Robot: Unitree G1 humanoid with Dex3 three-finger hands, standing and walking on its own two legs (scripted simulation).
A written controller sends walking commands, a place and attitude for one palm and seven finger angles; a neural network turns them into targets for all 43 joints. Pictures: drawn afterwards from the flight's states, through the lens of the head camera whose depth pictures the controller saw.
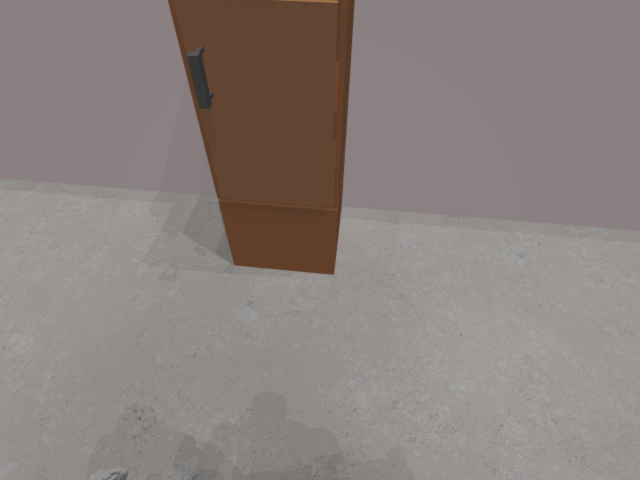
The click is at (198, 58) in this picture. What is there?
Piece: cupboard door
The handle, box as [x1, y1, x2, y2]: [187, 46, 213, 108]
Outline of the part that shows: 199,46 194,52 190,51 187,55 199,107 208,108 211,104 210,99 213,95 212,92 208,91 200,54 203,51 203,47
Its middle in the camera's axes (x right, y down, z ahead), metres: -0.29 -0.40 +0.95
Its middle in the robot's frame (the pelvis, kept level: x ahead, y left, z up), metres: +0.97 +0.35 +0.04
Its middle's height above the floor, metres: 0.81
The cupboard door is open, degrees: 0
